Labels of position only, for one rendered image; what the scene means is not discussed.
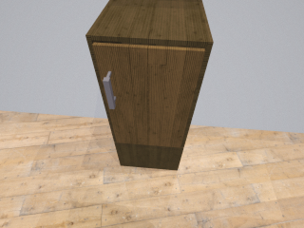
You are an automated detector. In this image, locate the handle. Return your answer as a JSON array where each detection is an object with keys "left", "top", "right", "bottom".
[{"left": 103, "top": 71, "right": 117, "bottom": 109}]

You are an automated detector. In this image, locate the cupboard door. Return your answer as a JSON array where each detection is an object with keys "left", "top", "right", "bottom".
[{"left": 92, "top": 42, "right": 205, "bottom": 148}]

